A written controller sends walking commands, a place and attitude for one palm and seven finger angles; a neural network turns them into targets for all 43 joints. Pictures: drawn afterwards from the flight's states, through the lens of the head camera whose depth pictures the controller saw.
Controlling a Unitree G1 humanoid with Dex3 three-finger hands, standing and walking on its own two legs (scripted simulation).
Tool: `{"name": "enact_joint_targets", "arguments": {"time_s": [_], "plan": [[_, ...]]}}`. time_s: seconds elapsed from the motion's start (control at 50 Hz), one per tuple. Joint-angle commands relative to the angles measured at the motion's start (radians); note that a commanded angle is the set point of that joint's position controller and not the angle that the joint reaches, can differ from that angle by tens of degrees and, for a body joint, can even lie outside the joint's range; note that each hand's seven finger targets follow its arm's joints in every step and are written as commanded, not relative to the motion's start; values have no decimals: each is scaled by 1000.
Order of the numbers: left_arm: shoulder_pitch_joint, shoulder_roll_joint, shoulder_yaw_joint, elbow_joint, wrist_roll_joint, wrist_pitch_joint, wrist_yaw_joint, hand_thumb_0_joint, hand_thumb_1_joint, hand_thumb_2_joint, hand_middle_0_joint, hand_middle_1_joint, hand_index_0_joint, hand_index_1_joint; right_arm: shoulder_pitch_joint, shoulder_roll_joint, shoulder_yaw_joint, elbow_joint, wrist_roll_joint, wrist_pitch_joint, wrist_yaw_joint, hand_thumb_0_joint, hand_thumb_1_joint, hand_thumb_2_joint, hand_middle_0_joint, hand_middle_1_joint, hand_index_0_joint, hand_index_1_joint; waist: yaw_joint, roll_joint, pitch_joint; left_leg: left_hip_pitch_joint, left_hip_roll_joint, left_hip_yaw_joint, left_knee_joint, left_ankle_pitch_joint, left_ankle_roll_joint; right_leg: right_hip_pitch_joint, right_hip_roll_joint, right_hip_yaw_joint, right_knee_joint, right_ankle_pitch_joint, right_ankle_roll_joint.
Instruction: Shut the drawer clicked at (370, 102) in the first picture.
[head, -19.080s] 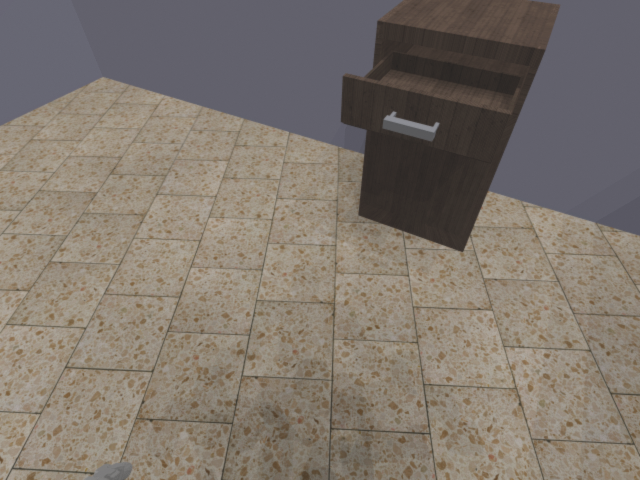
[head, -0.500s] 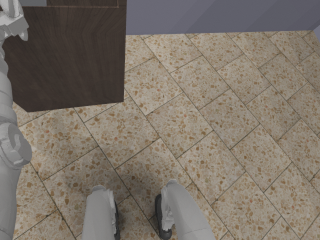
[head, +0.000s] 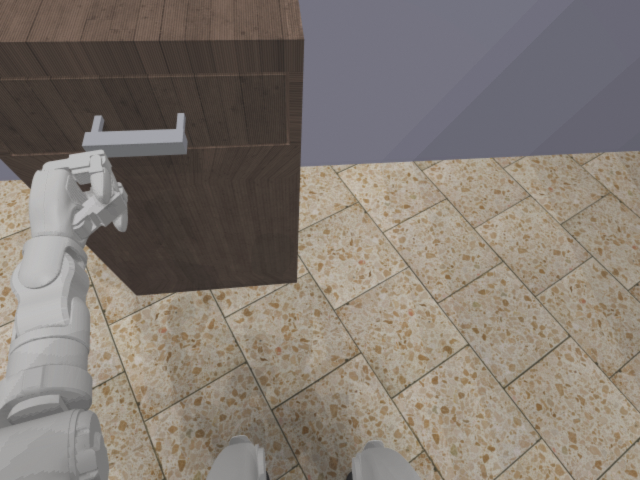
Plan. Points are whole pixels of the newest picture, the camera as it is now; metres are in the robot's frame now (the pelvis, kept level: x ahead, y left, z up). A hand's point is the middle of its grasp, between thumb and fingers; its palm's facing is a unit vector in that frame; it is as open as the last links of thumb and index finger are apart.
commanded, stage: draw the hand back to the body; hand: left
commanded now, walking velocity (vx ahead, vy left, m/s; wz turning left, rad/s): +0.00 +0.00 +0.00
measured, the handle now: (138, 132) +0.60 +0.25 +0.01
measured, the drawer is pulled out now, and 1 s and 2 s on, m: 0.00 0.00 0.00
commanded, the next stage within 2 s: step back with the hand held close in 1.08 s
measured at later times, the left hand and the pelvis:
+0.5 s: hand (8, 298) +0.28 +0.24 +0.15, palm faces +0.35 -0.90 -0.27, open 3.3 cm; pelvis +0.01 -0.01 +0.06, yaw +3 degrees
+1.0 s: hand out of the picture +0.17 +0.23 +0.23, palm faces +0.45 -0.80 -0.40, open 3.3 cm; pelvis +0.01 -0.02 +0.07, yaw +3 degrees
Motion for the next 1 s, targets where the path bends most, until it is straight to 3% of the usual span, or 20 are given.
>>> {"name": "enact_joint_targets", "arguments": {"time_s": [0.0,0.08,0.18,0.2,0.22,0.24,0.26,0.28,0.3,0.38,0.42,0.46,0.52,0.6,0.68,0.7,0.8,0.88,0.92,0.98], "plan": [[-230,147,-49,-329,-49,-82,17,0,900,900,-1400,-1600,-1400,-1600,71,-162,-80,-78,17,-55,-29,0,-900,-900,200,300,200,300,-7,73,-365,461,-64,-19,-139,519,25,243,56,-10,-136,518,-25],[-85,79,-120,-357,-59,-76,-6,0,900,900,-1400,-1600,-1400,-1600,20,-160,-77,-91,21,-67,-30,0,-900,-900,200,300,200,300,7,103,-285,527,-61,-31,-189,518,16,246,49,-21,-171,472,-30],[60,123,-66,-502,-96,-37,-18,0,900,900,-1400,-1600,-1400,-1600,-66,-157,-71,-147,30,-85,-44,0,-900,-900,200,300,200,300,59,64,-280,560,-68,-35,-252,506,15,365,36,-25,-203,489,-33],[86,224,-78,-591,44,1,99,0,900,900,-1400,-1600,-1400,-1600,-135,-143,-72,-169,25,-60,-62,0,-900,-900,200,300,200,300,111,92,-319,646,-83,-22,-299,522,14,401,10,17,-252,461,-57],[126,132,-125,-639,53,35,160,0,900,900,-1400,-1600,-1400,-1600,-158,-123,-65,-192,23,-57,-75,0,-900,-900,200,300,200,300,85,72,-256,665,-78,-17,-333,494,11,400,13,9,-283,452,-51],[158,122,-126,-685,56,54,197,0,900,900,-1400,-1600,-1400,-1600,-167,-126,-64,-199,23,-64,-84,0,-900,-900,200,300,200,300,90,43,-235,663,-74,-27,-353,471,7,415,9,3,-294,432,-50],[210,105,-139,-716,65,77,225,0,900,900,-1400,-1600,-1400,-1600,-184,-122,-60,-203,22,-66,-91,0,-900,-900,200,300,200,300,96,62,-220,670,-73,-17,-371,457,9,446,5,5,-308,430,-48],[212,134,-122,-776,75,89,254,0,900,900,-1400,-1600,-1400,-1600,-197,-123,-54,-204,22,-67,-98,0,-900,-900,200,300,200,300,101,72,-218,684,-72,-23,-390,458,8,474,3,3,-321,430,-51],[234,138,-117,-793,79,104,273,0,900,900,-1400,-1600,-1400,-1600,-212,-122,-48,-206,19,-72,-105,0,-900,-900,200,300,200,300,104,30,-193,687,-76,-19,-407,445,14,499,8,3,-343,436,-51],[312,104,-129,-830,91,148,319,0,900,900,-1400,-1600,-1400,-1600,-246,-116,-37,-194,16,-83,-122,0,-900,-900,200,300,200,300,106,-28,-112,726,-76,-9,-479,393,18,563,2,5,-414,423,-43],[358,68,-154,-820,89,162,321,0,900,900,-1400,-1600,-1400,-1600,-266,-110,-30,-183,17,-89,-124,0,-900,-900,200,300,200,300,108,-39,-40,738,-77,-3,-514,359,20,579,1,7,-453,393,-42],[375,49,-170,-880,95,165,325,0,900,900,-1400,-1600,-1400,-1600,-280,-106,-25,-179,14,-101,-123,0,-900,-900,200,300,200,300,115,16,-26,784,-77,-7,-546,367,17,601,-2,6,-479,388,-44],[496,40,-164,-935,90,170,324,0,900,900,-1400,-1600,-1400,-1600,-291,-102,-18,-170,5,-120,-116,0,-900,-900,200,300,200,300,131,12,-3,818,-78,-8,-580,388,18,653,-3,6,-518,405,-44],[609,87,-98,-1056,89,162,324,0,900,900,-1400,-1600,-1400,-1600,-316,-104,-20,-162,-6,-143,-112,0,-900,-900,200,300,200,300,151,-17,22,845,-82,1,-615,410,20,696,-1,7,-567,432,-39],[709,99,-55,-1211,88,143,329,0,900,900,-1400,-1600,-1400,-1600,-323,-87,-20,-161,-12,-167,-107,0,-900,-900,200,300,200,300,161,4,27,866,-85,6,-630,433,19,728,-7,8,-582,450,-37],[741,116,-35,-1224,90,141,328,0,900,900,-1400,-1600,-1400,-1600,-327,-89,-22,-154,-16,-175,-107,0,-900,-900,200,300,200,300,165,19,60,866,-89,9,-633,424,18,719,-2,13,-609,442,-38],[908,87,-19,-1310,88,125,325,0,900,900,-1400,-1600,-1400,-1600,-326,-78,-32,-154,-17,-204,-105,0,-900,-900,200,300,200,300,172,3,100,881,-88,20,-635,421,17,712,1,14,-641,435,-32],[1004,85,2,-1400,90,102,324,0,900,900,-1400,-1600,-1400,-1600,-322,-77,-41,-157,-17,-225,-106,0,-900,-900,200,300,200,300,178,-4,86,893,-85,25,-626,426,23,720,-2,18,-637,445,-28],[996,49,-28,-1332,90,107,321,0,900,900,-1400,-1600,-1400,-1600,-313,-78,-41,-140,-17,-228,-108,0,-900,-900,200,300,200,300,163,-35,153,876,-84,25,-635,398,21,693,-1,15,-652,415,-24],[954,48,-23,-1291,97,107,328,0,900,900,-1400,-1600,-1400,-1600,-306,-85,-47,-130,-17,-228,-118,0,-900,-900,200,300,200,300,159,-48,175,879,-83,23,-644,353,25,667,-3,17,-664,347,-19]]}}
